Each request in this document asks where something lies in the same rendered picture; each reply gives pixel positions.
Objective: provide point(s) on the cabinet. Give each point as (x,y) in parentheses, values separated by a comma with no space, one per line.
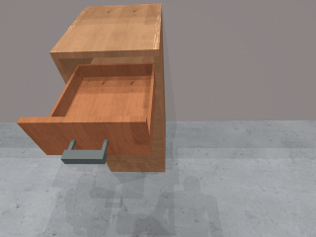
(116,34)

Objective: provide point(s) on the handle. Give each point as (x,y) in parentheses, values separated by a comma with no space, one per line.
(71,156)

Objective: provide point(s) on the drawer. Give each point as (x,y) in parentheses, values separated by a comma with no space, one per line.
(108,101)

